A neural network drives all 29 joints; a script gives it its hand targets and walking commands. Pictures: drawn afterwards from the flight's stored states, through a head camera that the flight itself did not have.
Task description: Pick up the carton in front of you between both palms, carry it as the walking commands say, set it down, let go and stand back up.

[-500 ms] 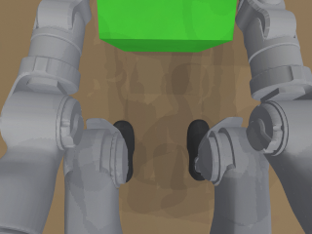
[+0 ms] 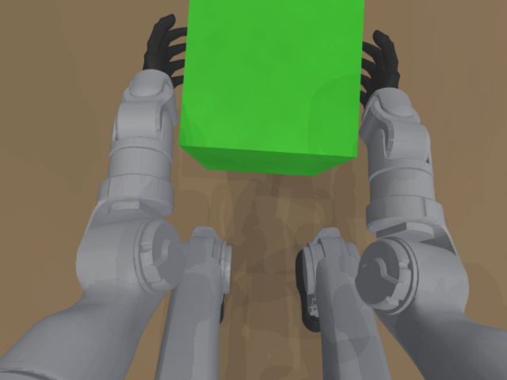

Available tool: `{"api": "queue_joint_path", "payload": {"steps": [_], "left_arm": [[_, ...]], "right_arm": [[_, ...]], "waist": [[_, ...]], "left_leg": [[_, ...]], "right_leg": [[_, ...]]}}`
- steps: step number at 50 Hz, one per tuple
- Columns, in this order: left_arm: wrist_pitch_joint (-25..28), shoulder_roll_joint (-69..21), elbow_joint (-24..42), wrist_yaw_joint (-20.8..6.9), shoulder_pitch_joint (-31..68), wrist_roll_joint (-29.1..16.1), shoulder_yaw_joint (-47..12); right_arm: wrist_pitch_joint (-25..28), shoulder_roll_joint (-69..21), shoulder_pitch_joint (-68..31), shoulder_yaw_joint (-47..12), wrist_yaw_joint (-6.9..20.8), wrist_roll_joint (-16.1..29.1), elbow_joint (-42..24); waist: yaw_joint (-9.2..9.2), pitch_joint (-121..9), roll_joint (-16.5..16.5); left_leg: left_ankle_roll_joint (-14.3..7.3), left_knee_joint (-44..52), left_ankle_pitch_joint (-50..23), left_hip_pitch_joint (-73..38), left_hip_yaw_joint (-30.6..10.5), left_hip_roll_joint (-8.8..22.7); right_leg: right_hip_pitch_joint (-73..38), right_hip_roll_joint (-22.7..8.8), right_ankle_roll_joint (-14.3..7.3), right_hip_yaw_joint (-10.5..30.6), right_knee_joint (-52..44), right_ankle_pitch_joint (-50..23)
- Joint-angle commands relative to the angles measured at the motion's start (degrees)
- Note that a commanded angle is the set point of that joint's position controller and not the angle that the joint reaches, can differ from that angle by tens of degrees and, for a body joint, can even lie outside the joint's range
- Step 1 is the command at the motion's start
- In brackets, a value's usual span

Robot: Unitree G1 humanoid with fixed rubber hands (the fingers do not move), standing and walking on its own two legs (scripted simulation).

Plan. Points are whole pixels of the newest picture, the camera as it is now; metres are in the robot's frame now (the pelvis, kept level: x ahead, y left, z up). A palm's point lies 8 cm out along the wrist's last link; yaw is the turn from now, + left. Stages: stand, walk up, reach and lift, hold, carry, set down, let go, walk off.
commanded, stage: reach and lift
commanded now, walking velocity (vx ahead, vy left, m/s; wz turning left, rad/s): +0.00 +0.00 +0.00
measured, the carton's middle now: (266, 102) +0.52 +0.01 -0.13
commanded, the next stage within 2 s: none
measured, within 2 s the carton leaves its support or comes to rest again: neither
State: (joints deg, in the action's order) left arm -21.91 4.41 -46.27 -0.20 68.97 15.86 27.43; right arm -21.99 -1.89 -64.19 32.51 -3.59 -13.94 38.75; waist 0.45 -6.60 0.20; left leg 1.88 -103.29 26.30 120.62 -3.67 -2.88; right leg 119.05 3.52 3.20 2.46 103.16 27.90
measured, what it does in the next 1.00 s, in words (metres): rises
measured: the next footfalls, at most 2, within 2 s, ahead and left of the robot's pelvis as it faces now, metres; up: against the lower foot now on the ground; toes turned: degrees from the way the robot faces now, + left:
none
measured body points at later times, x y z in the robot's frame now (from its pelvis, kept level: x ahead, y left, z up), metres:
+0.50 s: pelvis +0.04 +0.00 +0.12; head +0.23 +0.02 +0.53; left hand +0.49 +0.16 +0.08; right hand +0.48 -0.14 +0.08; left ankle +0.12 +0.13 -0.44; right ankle +0.12 -0.13 -0.44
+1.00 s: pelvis +0.09 +0.00 +0.25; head +0.15 +0.00 +0.70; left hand +0.43 +0.16 +0.23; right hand +0.44 -0.14 +0.23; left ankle +0.12 +0.13 -0.44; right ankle +0.12 -0.13 -0.44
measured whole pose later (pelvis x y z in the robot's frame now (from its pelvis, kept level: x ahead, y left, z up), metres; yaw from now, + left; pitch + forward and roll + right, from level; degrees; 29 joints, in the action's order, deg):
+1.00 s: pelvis +0.09 +0.00 +0.25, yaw +2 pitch +15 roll +0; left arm -24.0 -7.7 -28.9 0.5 24.0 13.6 19.7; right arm -23.8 -9.3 -23.1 20.3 -1.3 -13.6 27.9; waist 0.1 -8.4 0.6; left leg 1.0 -48.5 19.5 44.5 -3.6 -1.3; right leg 43.6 1.5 0.9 3.5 48.9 20.7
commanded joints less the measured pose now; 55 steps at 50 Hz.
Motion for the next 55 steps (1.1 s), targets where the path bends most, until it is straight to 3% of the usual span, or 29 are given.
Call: {"api": "queue_joint_path", "payload": {"steps": [1, 7, 13, 19, 32, 45, 55], "left_arm": [[0.0, -60.9, -0.8, -13.9, 31.7, -8.7, -23.7], [-1.2, -65.4, 6.2, -14.4, 27.8, -12.4, -31.4], [-1.6, -68.4, 9.6, -13.9, 22.3, -14.8, -36.9], [-1.4, -70.5, 8.3, -13.0, 15.1, -13.6, -36.8], [-0.1, -72.1, 9.2, -12.8, 1.6, -11.2, -36.6], [-0.7, -72.1, 13.5, -13.3, -12.2, -11.2, -40.7], [-4.5, -70.7, 19.0, -13.3, -21.9, -12.3, -44.0]], "right_arm": [[0.1, -58.0, -41.3, -30.8, 14.3, 9.2, 0.7], [-1.0, -61.9, -36.4, -37.8, 15.4, 12.5, -3.8], [-1.2, -62.9, -28.5, -40.8, 15.6, 13.4, -5.0], [-0.8, -63.5, -21.0, -40.2, 15.8, 11.9, -3.6], [0.2, -65.7, -7.6, -41.8, 16.1, 9.8, -4.0], [-0.6, -66.2, 7.2, -45.7, 16.1, 9.3, -6.8], [-4.2, -64.7, 17.3, -49.3, 16.5, 9.9, -12.0]], "waist": [[-1.26, -61.2, -0.5], [-1.05, -68.0, -0.6], [0.19, -64.4, -2.4], [0.27, -56.3, -3.0], [-0.29, -45.1, -0.7], [-0.33, -33.0, -0.4], [-0.72, -21.8, -0.6]], "left_leg": [[-1.6, 12.5, -4.8, -36.4, 8.6, -6.3], [-0.8, 16.0, -11.7, -45.5, 8.3, -6.5], [0.0, 20.8, -12.9, -51.6, 7.5, -6.8], [0.0, 26.9, -12.3, -56.7, 6.1, -7.0], [-1.2, 40.8, -13.9, -71.5, 2.8, -6.3], [-1.7, 56.6, -20.0, -89.5, 0.3, -4.8], [-1.5, 69.3, -26.5, -104.6, -0.4, -3.6]], "right_leg": [[-31.6, 6.8, -1.4, -8.2, -12.4, -4.6], [-39.1, 7.1, -0.9, -7.8, -15.9, -10.9], [-44.0, 7.1, -1.3, -6.8, -20.4, -12.0], [-47.1, 7.1, -1.7, -5.6, -26.2, -10.8], [-63.1, 6.1, -2.4, -2.3, -40.6, -12.5], [-84.5, 4.2, -3.2, 1.0, -56.8, -20.3], [-100.4, 2.8, -3.1, 2.1, -69.8, -27.1]]}}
